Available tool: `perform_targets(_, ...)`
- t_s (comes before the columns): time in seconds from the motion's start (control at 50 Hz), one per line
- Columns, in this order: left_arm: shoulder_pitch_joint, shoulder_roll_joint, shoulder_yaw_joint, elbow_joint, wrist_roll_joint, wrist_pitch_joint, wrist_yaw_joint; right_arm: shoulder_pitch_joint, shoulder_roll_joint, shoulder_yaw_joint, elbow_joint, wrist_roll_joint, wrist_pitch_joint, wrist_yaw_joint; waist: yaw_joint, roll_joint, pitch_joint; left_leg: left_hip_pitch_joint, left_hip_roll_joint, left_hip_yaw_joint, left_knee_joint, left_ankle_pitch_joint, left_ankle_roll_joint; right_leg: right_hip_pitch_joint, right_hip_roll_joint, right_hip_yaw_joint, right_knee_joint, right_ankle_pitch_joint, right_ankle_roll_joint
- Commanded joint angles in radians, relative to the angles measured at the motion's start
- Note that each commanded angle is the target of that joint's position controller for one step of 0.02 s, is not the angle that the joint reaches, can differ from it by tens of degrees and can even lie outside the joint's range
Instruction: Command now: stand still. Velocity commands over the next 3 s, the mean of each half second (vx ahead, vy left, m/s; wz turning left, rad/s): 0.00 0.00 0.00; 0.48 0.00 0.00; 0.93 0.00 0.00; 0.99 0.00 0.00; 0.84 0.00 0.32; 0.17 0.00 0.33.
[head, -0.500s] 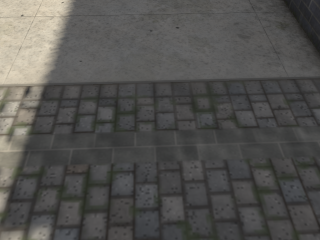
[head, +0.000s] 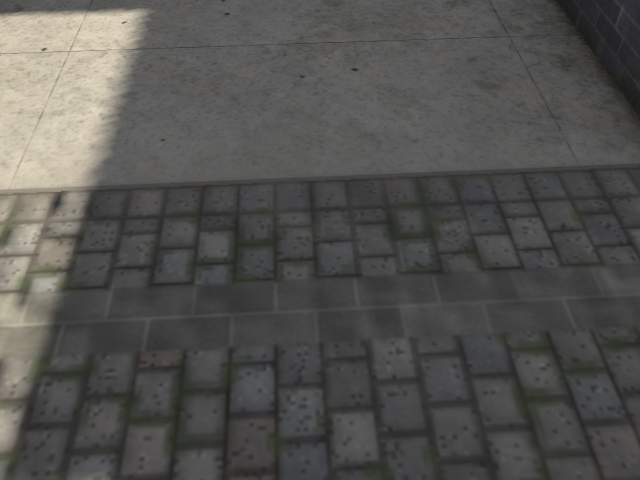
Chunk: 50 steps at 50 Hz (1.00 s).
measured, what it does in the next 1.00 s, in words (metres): walks ahead: right foot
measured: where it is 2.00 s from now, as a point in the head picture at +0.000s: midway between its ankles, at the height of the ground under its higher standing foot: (352, 289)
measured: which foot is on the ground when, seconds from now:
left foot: down 0.00-0.90, up 0.92-1.00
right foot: down 0.00-0.62, up 0.64-0.88, down 0.90-1.00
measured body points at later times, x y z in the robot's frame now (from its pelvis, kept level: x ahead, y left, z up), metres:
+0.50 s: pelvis +0.02 +0.01 +0.00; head +0.03 +0.01 +0.45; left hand +0.00 +0.22 -0.16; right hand -0.01 -0.20 -0.16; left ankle -0.02 +0.11 -0.74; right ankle +0.07 -0.09 -0.74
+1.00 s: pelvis +0.17 -0.06 -0.01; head +0.18 -0.07 +0.44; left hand +0.22 +0.20 -0.14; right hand +0.19 -0.31 -0.16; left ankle +0.06 +0.07 -0.65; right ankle +0.17 -0.14 -0.74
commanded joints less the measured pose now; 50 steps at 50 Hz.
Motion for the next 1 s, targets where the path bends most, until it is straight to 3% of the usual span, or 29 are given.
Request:
perform_targets(0.02,0.052,0.075,0.011,-0.005,0.000,-0.004,0.004,0.074,-0.069,-0.010,-0.007,0.000,-0.005,-0.004,0.003,0.008,0.071,-0.140,0.107,-0.110,-0.118,-0.028,0.042,0.082,-0.111,0.141,-0.069,-0.105,-0.008)
perform_targets(0.56,0.065,0.034,0.011,0.053,0.000,-0.003,0.015,0.100,-0.039,-0.012,0.019,-0.001,-0.008,-0.012,0.000,0.009,0.090,-0.071,0.112,-0.102,-0.116,0.066,0.043,0.112,-0.110,0.127,-0.041,-0.001,-0.004)
perform_targets(0.58,0.074,0.035,0.012,0.054,0.001,-0.001,0.013,0.127,-0.048,-0.017,0.025,-0.004,-0.006,-0.011,-0.008,0.015,0.054,-0.056,0.096,-0.101,-0.128,-0.105,0.054,0.112,-0.084,0.110,-0.026,-0.151,-0.010)
perform_targets(0.6,0.071,0.062,0.025,0.044,0.002,0.005,0.010,0.134,-0.086,-0.032,0.016,-0.005,-0.001,-0.007,-0.018,0.049,0.065,-0.065,0.087,-0.130,-0.130,-0.365,0.085,0.058,-0.038,0.076,0.035,-0.400,-0.028)
perform_targets(0.62,0.022,0.082,0.034,0.013,0.010,0.008,-0.001,0.171,-0.120,-0.046,0.010,-0.009,0.005,-0.001,-0.048,0.077,0.129,-0.063,0.132,-0.221,-0.181,-0.592,0.130,-0.087,-0.020,0.071,0.097,-0.554,-0.035)
perform_targets(0.64,-0.069,0.050,0.029,-0.040,0.016,0.005,-0.015,0.224,-0.152,-0.060,0.017,-0.005,0.004,0.002,-0.090,0.158,0.199,-0.009,0.233,-0.363,-0.286,-0.722,0.186,-0.241,0.007,0.004,0.212,-0.497,-0.020)
perform_targets(0.66,-0.160,0.028,0.024,-0.093,0.021,-0.005,-0.025,0.211,-0.162,-0.070,0.016,-0.002,-0.001,-0.001,-0.103,0.207,0.276,0.014,0.348,-0.469,-0.371,-0.675,0.231,-0.359,-0.030,-0.052,0.350,-0.309,-0.008)
perform_targets(0.68,-0.203,0.061,0.037,-0.117,0.028,-0.016,-0.031,0.201,-0.150,-0.074,0.008,-0.008,-0.010,0.000,-0.099,0.143,0.278,0.056,0.375,-0.489,-0.389,-0.568,0.244,-0.450,-0.068,-0.021,0.434,-0.278,-0.001)
perform_targets(0.72,-0.169,0.080,0.054,-0.126,0.030,-0.038,-0.048,0.149,-0.156,-0.084,-0.017,-0.014,-0.036,0.003,-0.050,0.078,0.199,0.153,0.346,-0.407,-0.359,-0.395,0.225,-0.488,-0.102,0.010,0.478,-0.223,0.010)
perform_targets(0.76,-0.154,0.082,0.064,-0.141,0.018,-0.050,-0.062,0.092,-0.161,-0.090,-0.044,-0.004,-0.060,0.004,-0.015,0.100,0.146,0.100,0.286,-0.291,-0.354,-0.319,0.185,-0.362,-0.095,-0.004,0.404,-0.180,0.011)
perform_targets(0.82,-0.166,0.071,0.070,-0.175,0.010,-0.046,-0.069,0.069,-0.171,-0.097,-0.059,-0.003,-0.077,0.010,-0.004,0.147,0.173,-0.050,0.260,-0.204,-0.343,-0.313,0.179,-0.143,-0.068,-0.065,0.250,-0.203,-0.001)
perform_targets(0.86,-0.059,0.075,0.080,-0.155,0.009,-0.049,-0.066,0.043,-0.186,-0.102,-0.069,-0.002,-0.081,0.017,0.048,0.103,0.169,-0.172,0.250,-0.157,-0.254,-0.285,0.190,0.081,-0.026,-0.136,0.167,-0.183,-0.015)
perform_targets(0.88,0.073,0.098,0.095,-0.115,0.010,-0.056,-0.057,0.030,-0.192,-0.101,-0.075,-0.007,-0.087,0.023,0.109,0.050,0.122,-0.247,0.217,-0.111,-0.099,-0.108,0.186,0.268,0.011,-0.155,0.139,-0.208,-0.025)
perform_targets(0.9,0.296,0.161,0.122,-0.052,0.019,-0.073,-0.041,0.011,-0.173,-0.093,-0.082,-0.020,-0.095,0.031,0.213,-0.088,0.007,-0.367,0.132,-0.010,0.263,0.090,0.164,0.522,-0.061,-0.029,0.089,-0.321,-0.051)
perform_targets(0.92,0.448,0.279,0.140,-0.023,0.044,-0.083,-0.032,-0.011,-0.059,-0.067,-0.155,-0.003,-0.106,0.045,0.217,-0.430,-0.083,-0.626,-0.017,0.081,0.702,-0.191,0.105,0.640,-0.376,0.577,-0.190,-0.864,-0.139)
perform_targets(0.94,0.284,0.188,0.106,-0.057,0.043,-0.073,-0.032,-0.091,-0.105,-0.077,-0.194,-0.022,-0.110,0.057,0.133,-0.262,0.004,-0.726,-0.006,-0.074,0.870,-0.152,0.131,0.478,-0.407,0.813,-0.298,-0.925,-0.153)
perform_targets(0.96,0.131,0.189,0.100,-0.106,0.041,-0.074,-0.034,-0.134,-0.115,-0.078,-0.219,-0.017,-0.108,0.069,0.063,-0.135,0.065,-0.768,0.080,-0.073,0.923,-0.031,0.138,0.387,-0.413,0.678,-0.242,-0.819,-0.147)
perform_targets(0.98,0.089,0.176,0.096,-0.120,0.031,-0.083,-0.041,-0.138,-0.131,-0.080,-0.214,-0.018,-0.109,0.082,0.042,-0.025,0.051,-0.710,0.127,-0.073,0.886,0.054,0.129,0.314,-0.369,0.545,-0.241,-0.674,-0.140)
perform_targets(1.0,0.078,0.171,0.090,-0.121,0.022,-0.090,-0.040,-0.115,-0.121,-0.081,-0.208,-0.028,-0.104,0.090,0.008,-0.022,0.037,-0.656,0.149,-0.066,0.835,0.074,0.114,0.266,-0.331,0.457,-0.263,-0.600,-0.127)
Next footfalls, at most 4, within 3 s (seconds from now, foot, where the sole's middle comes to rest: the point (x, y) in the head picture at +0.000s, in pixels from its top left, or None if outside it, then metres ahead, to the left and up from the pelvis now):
0.90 right None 0.21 -0.14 -0.78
1.36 left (326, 419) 0.68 0.03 -0.78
1.84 right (389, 262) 1.15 -0.14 -0.78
2.30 left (328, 154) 1.62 0.03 -0.78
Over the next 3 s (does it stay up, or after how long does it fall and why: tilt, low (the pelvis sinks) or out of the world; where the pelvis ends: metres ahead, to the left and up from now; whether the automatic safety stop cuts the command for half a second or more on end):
stays up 1.75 -0.01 -0.01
